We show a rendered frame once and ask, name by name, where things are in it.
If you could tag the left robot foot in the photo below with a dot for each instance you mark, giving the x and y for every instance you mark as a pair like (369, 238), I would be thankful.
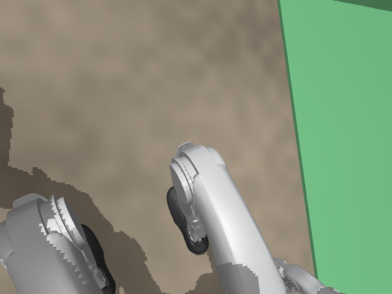
(98, 254)

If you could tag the right robot foot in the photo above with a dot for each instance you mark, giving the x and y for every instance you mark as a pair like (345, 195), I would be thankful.
(180, 221)

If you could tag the right robot hand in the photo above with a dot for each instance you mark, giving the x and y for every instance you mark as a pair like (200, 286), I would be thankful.
(297, 280)

